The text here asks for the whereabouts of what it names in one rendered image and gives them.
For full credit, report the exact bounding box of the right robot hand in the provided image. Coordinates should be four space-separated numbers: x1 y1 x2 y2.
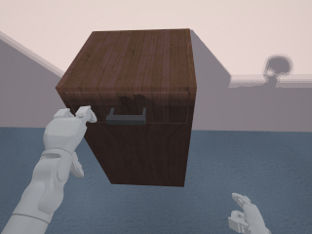
228 192 265 234

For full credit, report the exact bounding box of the left robot hand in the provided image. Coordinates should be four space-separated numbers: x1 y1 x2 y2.
43 105 98 177

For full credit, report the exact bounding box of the handle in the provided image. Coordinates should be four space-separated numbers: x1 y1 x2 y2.
105 107 146 125

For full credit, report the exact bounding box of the left robot forearm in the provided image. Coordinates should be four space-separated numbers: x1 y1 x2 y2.
1 148 73 234

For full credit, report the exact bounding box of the drawer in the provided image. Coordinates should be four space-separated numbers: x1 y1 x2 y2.
64 91 189 123

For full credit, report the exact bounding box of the cabinet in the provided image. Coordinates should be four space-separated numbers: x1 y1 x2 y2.
56 28 197 187

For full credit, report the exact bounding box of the right robot forearm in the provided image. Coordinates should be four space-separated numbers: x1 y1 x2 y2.
248 224 271 234

